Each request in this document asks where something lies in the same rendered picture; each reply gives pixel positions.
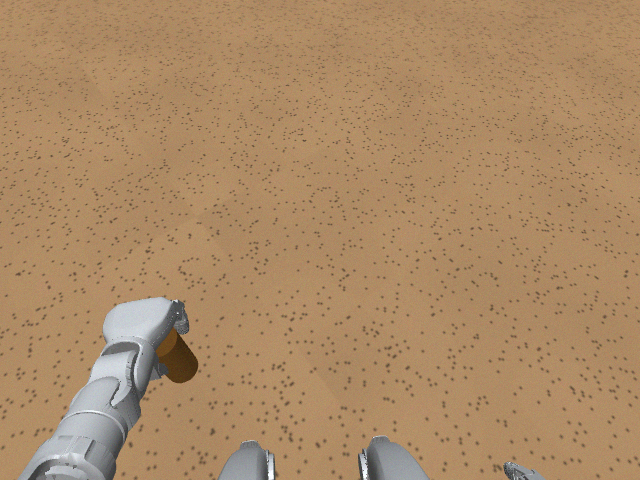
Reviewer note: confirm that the left robot hand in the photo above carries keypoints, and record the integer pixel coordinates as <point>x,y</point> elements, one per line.
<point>150,319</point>

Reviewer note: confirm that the left robot arm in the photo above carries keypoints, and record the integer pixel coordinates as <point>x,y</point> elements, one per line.
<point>88,439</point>

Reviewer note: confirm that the can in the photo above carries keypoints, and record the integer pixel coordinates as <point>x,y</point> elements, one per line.
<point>179,359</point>

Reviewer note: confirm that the right robot hand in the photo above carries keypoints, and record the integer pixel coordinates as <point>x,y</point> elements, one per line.
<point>517,472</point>

